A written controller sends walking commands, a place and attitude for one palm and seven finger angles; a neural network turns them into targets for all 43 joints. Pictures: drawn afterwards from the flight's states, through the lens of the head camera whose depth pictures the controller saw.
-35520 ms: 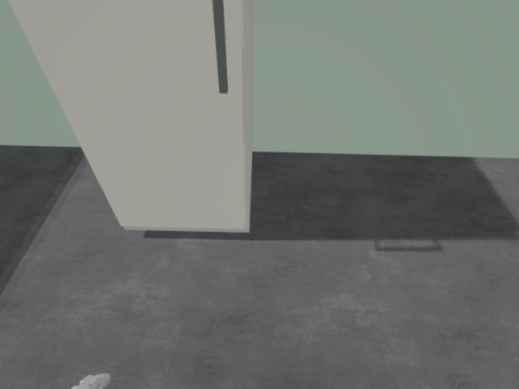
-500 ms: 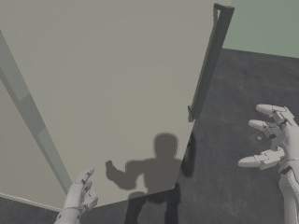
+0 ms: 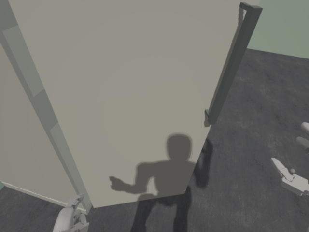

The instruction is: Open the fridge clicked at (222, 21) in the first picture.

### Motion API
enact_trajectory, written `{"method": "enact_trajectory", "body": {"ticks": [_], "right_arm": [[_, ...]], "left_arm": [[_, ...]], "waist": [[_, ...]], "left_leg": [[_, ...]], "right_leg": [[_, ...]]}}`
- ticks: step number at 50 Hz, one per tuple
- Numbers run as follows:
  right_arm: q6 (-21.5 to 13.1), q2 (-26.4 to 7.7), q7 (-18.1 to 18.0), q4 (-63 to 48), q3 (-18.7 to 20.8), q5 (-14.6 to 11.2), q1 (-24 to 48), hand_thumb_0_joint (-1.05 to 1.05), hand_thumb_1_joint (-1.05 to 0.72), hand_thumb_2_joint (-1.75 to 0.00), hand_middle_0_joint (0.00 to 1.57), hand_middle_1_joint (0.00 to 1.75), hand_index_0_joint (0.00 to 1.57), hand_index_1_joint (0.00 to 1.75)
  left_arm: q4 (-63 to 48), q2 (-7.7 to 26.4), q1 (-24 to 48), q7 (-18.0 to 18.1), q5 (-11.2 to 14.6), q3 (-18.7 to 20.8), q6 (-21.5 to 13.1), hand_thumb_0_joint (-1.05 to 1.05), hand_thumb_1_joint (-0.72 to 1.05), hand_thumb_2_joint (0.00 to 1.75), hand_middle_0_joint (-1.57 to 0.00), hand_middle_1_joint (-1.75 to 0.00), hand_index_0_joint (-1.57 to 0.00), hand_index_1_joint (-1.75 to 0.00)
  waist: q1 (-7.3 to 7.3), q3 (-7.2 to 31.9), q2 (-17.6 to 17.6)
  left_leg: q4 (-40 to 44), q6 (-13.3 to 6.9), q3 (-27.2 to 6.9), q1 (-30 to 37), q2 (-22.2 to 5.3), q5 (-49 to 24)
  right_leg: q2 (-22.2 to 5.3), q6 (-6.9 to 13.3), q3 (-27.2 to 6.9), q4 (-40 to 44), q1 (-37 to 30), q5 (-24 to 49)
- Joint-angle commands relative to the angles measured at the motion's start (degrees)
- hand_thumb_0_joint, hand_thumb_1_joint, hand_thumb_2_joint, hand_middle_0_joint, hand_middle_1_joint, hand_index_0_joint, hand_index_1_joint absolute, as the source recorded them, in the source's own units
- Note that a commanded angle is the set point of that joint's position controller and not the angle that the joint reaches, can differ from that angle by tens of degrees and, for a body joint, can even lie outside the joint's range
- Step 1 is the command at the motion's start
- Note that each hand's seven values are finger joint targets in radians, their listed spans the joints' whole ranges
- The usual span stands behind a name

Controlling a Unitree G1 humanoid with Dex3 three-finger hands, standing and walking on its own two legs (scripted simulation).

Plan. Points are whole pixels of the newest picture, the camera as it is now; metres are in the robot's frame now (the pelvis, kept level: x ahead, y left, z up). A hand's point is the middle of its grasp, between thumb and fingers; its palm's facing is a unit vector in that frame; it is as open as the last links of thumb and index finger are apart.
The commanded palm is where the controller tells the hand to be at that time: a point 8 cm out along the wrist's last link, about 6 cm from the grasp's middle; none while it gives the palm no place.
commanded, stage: draw the hand back to the body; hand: right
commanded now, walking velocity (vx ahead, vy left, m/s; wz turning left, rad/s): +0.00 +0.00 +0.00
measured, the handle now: (224, 73) +0.50 -0.19 +0.21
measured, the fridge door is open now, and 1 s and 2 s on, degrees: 64 64 64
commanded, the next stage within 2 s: step back with the hand held close in 0.52 s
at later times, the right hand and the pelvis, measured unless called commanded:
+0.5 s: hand (297, 176) +0.20 -0.28 +0.15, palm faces +0.48 +0.80 -0.34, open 7.5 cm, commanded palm +0.15 -0.31 +0.17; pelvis +0.02 +0.00 +0.00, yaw -1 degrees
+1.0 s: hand (306, 187) +0.18 -0.28 +0.15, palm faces +0.33 +0.80 -0.51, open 7.4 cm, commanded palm +0.12 -0.32 +0.17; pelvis -0.02 -0.02 -0.01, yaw +0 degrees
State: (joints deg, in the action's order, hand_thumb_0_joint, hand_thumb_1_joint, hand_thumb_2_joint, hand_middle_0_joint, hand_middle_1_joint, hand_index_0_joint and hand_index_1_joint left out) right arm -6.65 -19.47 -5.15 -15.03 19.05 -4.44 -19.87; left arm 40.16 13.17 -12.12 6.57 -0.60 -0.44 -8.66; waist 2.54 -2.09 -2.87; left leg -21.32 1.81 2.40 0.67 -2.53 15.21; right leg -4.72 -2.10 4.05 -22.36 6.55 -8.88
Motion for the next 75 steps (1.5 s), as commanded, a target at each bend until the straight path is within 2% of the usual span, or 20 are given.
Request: {"method": "enact_trajectory", "body": {"ticks": [1,7,31,32,33,36,40,45,49,54,57,60,64,66,68,69,71,72,73,75], "right_arm": [[-3.6,-11.0,-0.5,-13.5,6.8,-0.2,4.0,0.00,-0.68,-0.80,0.21,0.43,0.21,0.43],[-3.3,-11.2,-1.0,-18.8,7.0,0.3,1.0,0.00,-0.90,-0.90,0.20,0.30,0.20,0.30],[-0.6,-10.9,-1.4,-18.5,7.5,0.4,1.0,0.00,-0.90,-0.90,0.20,0.30,0.20,0.30],[-0.8,-10.8,-1.4,-19.6,6.6,0.6,4.7,0.00,-0.90,-0.90,0.20,0.30,0.20,0.30],[-2.8,-17.4,-2.0,-22.2,11.8,1.1,9.3,0.00,-0.90,-0.90,0.20,0.30,0.20,0.30],[-3.1,-12.7,-1.2,-17.2,7.8,1.5,0.9,0.00,-0.90,-0.90,0.20,0.30,0.20,0.30],[-3.7,-13.1,-1.6,-20.5,9.5,1.3,-8.0,0.00,-0.90,-0.90,0.20,0.30,0.20,0.30],[-4.4,-16.5,-2.4,-25.3,13.6,0.4,-12.2,0.00,-0.90,-0.90,0.20,0.30,0.20,0.30],[-5.1,-17.0,-2.9,-25.5,14.2,-0.1,-10.7,0.00,-0.90,-0.90,0.20,0.30,0.20,0.30],[-6.9,-14.8,-3.5,-23.3,12.2,1.0,-6.6,0.00,-0.90,-0.90,0.20,0.30,0.20,0.30],[-8.2,-13.0,-3.7,-22.2,10.9,2.0,-5.6,0.00,-0.90,-0.90,0.20,0.30,0.20,0.30],[-9.4,-14.1,-3.9,-24.2,11.5,2.2,-6.6,0.00,-0.90,-0.90,0.20,0.30,0.20,0.30],[-10.7,-17.5,-4.8,-28.1,13.3,1.6,-7.9,0.00,-0.90,-0.90,0.20,0.30,0.20,0.30],[-10.7,-15.6,-5.2,-26.2,11.5,1.7,-5.7,0.00,-0.90,-0.90,0.20,0.30,0.20,0.30],[-10.8,-14.6,-5.3,-24.9,10.4,2.0,-1.4,0.00,-0.90,-0.90,0.20,0.30,0.20,0.30],[-10.9,-14.5,-5.3,-24.9,10.2,2.1,1.1,0.00,-0.90,-0.90,0.20,0.30,0.20,0.30],[-11.0,-13.3,-5.1,-22.1,10.9,2.8,1.5,0.00,-0.90,-0.90,0.20,0.30,0.20,0.30],[-11.2,-14.1,-4.7,-21.9,11.3,3.1,3.5,0.00,-0.90,-0.90,0.20,0.30,0.20,0.30],[-11.6,-15.5,-4.3,-22.5,12.0,2.9,4.2,0.00,-0.90,-0.90,0.20,0.30,0.20,0.30],[-12.2,-15.0,-3.8,-21.0,12.1,1.9,-2.0,0.00,-0.90,-0.90,0.20,0.30,0.20,0.30]], "left_arm": [[-10.5,5.9,9.7,0.1,-0.3,1.7,-3.3,0.00,0.90,0.90,-0.20,-0.30,-0.20,-0.30],[-11.0,5.6,9.4,0.1,-0.7,1.6,-3.6,0.00,0.90,0.90,-0.20,-0.30,-0.20,-0.30],[-11.4,5.1,9.2,0.2,-0.9,1.2,-1.5,0.00,0.90,0.90,-0.20,-0.30,-0.20,-0.30],[-11.2,5.3,9.2,0.2,-0.9,1.1,-1.5,0.00,0.90,0.90,-0.20,-0.30,-0.20,-0.30],[-13.0,6.2,9.8,-0.4,-0.4,1.1,0.3,0.00,0.90,0.90,-0.20,-0.30,-0.20,-0.30],[-12.9,5.1,9.6,-0.5,-0.5,1.2,2.5,0.00,0.90,0.90,-0.20,-0.30,-0.20,-0.30],[-15.5,5.9,7.8,-0.7,0.2,2.3,4.7,0.00,0.90,0.90,-0.20,-0.30,-0.20,-0.30],[-18.2,5.6,7.7,-0.3,0.7,2.5,6.4,0.00,0.90,0.90,-0.20,-0.30,-0.20,-0.30],[-18.5,6.1,7.4,0.3,0.8,2.7,6.0,0.00,0.90,0.90,-0.20,-0.30,-0.20,-0.30],[-17.6,7.4,6.7,0.6,0.8,2.7,3.8,0.00,0.90,0.90,-0.20,-0.30,-0.20,-0.30],[-17.3,7.5,6.3,0.4,0.7,2.7,2.5,0.00,0.90,0.90,-0.20,-0.30,-0.20,-0.30],[-16.9,6.7,5.6,0.2,0.6,2.8,1.0,0.00,0.90,0.90,-0.20,-0.30,-0.20,-0.30],[-14.1,5.3,3.8,0.1,-0.1,2.5,-0.3,0.00,0.90,0.90,-0.20,-0.30,-0.20,-0.30],[-12.9,5.2,3.6,0.2,-0.4,2.1,-0.6,0.00,0.90,0.90,-0.20,-0.30,-0.20,-0.30],[-12.3,6.2,3.6,0.7,-0.3,2.3,-1.1,0.00,0.90,0.90,-0.20,-0.30,-0.20,-0.30],[-12.4,7.0,4.2,1.1,-0.6,2.3,-1.7,0.00,0.90,0.90,-0.20,-0.30,-0.20,-0.30],[-12.9,8.0,5.5,1.3,-0.2,2.6,-2.8,0.00,0.90,0.90,-0.20,-0.30,-0.20,-0.30],[-12.9,7.7,5.6,1.0,-0.4,3.3,-2.7,0.00,0.90,0.90,-0.20,-0.30,-0.20,-0.30],[-12.8,6.9,5.3,0.5,-0.6,3.9,-2.6,0.00,0.90,0.90,-0.20,-0.30,-0.20,-0.30],[-13.1,6.0,5.8,-0.8,-0.2,4.2,-3.1,0.00,0.90,0.90,-0.20,-0.30,-0.20,-0.30]], "waist": [[1.74,2.1,1.1],[1.73,3.2,-1.5],[2.03,4.2,-0.6],[1.59,4.8,-1.6],[-0.95,-0.7,0.5],[-1.13,2.7,6.1],[-0.98,11.5,-0.2],[-0.68,15.4,0.9],[-0.87,12.2,-0.1],[-1.69,5.0,-4.9],[-1.58,3.4,-7.2],[-1.46,5.1,-5.0],[-2.08,9.4,4.5],[-2.62,6.1,5.2],[-3.19,2.0,1.7],[-3.21,1.1,-3.2],[-1.82,2.9,-16.3],[-1.16,4.3,-16.9],[-0.79,6.2,-15.1],[-0.01,8.8,-9.9]], "left_leg": [[6.2,-1.1,0.5,-8.9,2.6,-4.9],[5.5,-1.3,0.8,-8.4,2.9,-8.8],[4.3,-1.4,1.2,-6.4,2.7,-13.4],[4.3,-1.4,1.1,-6.6,2.7,-13.6],[6.0,-1.2,-0.6,-13.3,-0.2,-18.6],[3.5,-0.9,-0.3,-13.5,-2.8,-26.9],[-1.8,-0.8,0.4,-10.1,-2.1,-29.1],[-5.6,-0.4,0.8,-9.4,-0.5,-27.4],[-5.2,-0.1,0.2,-11.5,0.2,-19.3],[-3.9,-0.7,-0.9,-11.1,1.9,0.4],[-5.7,-1.4,-0.5,-9.3,3.1,8.7],[-3.5,-2.6,-1.9,-12.0,2.6,10.7],[4.3,-5.6,-8.8,-27.5,-4.0,9.7],[5.5,-5.5,-9.5,-34.7,-5.3,18.3],[2.8,-4.4,-6.7,-36.4,-2.4,21.6],[-1.2,-3.0,-4.6,-32.7,0.7,19.8],[-24.6,-0.9,1.1,-10.4,8.6,10.6],[-33.7,-1.1,1.5,-4.4,9.9,9.8],[-36.6,-1.7,1.3,-4.3,10.1,12.1],[-29.7,-2.8,1.6,-9.4,9.3,14.9]], "right_leg": [[3.6,3.4,0.3,3.0,-5.3,1.2],[4.0,3.3,0.2,2.3,-6.7,4.2],[3.8,3.2,0.0,1.7,-6.6,8.1],[4.1,3.2,0.0,1.6,-7.0,8.2],[2.2,3.7,0.3,-2.3,-1.5,8.3],[2.3,3.6,0.4,-6.1,-0.7,12.4],[1.3,3.9,0.3,-6.3,-2.1,21.9],[0.1,3.8,-1.0,-5.8,-0.8,25.6],[-0.6,3.8,-2.1,-3.5,3.4,16.4],[-1.7,5.0,-5.7,3.9,16.4,-16.2],[-2.2,5.4,-7.5,6.4,23.6,-27.1],[-0.5,4.8,-7.5,3.7,20.8,-25.0],[3.7,2.2,-3.3,-11.8,3.3,-11.7],[3.1,1.9,-4.1,-14.2,2.5,-15.2],[1.3,2.3,-7.3,-9.5,5.7,-19.9],[-0.7,3.2,-10.8,-2.0,10.1,-24.1],[-9.5,6.9,-21.6,17.6,30.8,-41.6],[-11.3,7.6,-22.1,19.7,36.3,-41.9],[-10.6,7.1,-19.3,18.7,34.9,-36.7],[-8.6,6.3,-14.2,13.9,25.4,-27.2]]}}
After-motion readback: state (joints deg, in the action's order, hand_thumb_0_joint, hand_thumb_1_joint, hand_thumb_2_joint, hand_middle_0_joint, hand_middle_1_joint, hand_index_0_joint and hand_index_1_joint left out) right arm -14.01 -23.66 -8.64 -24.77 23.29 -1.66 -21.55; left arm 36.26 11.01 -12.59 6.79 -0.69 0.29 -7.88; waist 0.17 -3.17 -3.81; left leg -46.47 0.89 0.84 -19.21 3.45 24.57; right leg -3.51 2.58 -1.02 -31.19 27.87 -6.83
